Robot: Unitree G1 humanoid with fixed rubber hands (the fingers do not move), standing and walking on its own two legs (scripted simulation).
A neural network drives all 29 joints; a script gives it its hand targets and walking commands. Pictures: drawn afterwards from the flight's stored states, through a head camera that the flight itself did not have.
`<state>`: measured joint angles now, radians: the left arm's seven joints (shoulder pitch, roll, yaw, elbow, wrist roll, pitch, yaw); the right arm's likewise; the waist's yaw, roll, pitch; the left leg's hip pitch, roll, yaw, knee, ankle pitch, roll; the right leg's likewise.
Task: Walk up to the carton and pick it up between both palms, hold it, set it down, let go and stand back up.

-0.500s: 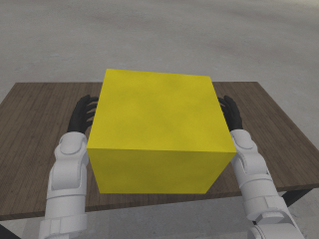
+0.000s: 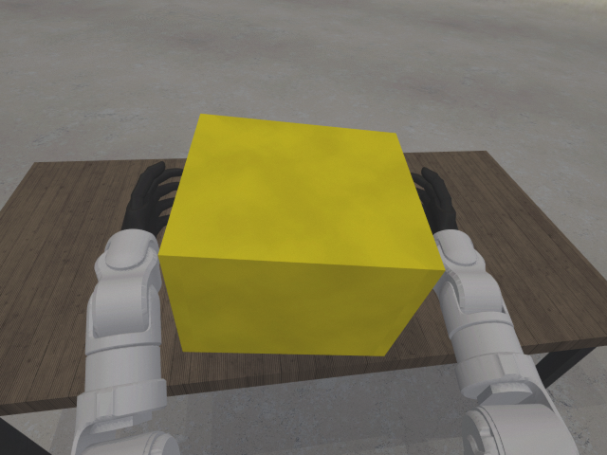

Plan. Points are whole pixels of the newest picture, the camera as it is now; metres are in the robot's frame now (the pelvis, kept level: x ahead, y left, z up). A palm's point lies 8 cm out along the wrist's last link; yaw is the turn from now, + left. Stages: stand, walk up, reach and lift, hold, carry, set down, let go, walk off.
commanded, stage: reach and lift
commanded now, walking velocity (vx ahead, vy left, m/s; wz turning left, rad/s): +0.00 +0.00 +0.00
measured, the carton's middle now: (294, 237) +0.38 -0.01 +0.11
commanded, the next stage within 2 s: hold in 0.54 s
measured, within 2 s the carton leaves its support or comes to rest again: neither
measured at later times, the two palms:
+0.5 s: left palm (140, 222) +0.35 +0.18 +0.17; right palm (438, 218) +0.35 -0.20 +0.16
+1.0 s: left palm (114, 211) +0.35 +0.20 +0.19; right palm (427, 194) +0.37 -0.18 +0.20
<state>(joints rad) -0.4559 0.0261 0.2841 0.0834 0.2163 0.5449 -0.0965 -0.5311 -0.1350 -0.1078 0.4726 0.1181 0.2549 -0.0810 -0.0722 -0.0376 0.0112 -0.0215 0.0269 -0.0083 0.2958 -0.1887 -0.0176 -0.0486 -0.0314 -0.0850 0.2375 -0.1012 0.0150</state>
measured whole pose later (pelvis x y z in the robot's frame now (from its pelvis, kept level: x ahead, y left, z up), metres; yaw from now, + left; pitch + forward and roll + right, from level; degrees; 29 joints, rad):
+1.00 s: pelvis +0.00 +0.00 +0.00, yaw +1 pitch -7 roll -1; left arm -0.53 0.05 0.33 0.02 0.24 0.70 -0.12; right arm -0.65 -0.15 -0.09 0.47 0.18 0.39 -0.11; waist -0.06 -0.04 0.00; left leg 0.00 0.03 -0.02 0.31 -0.20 -0.02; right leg -0.01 -0.03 -0.10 0.23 -0.11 0.01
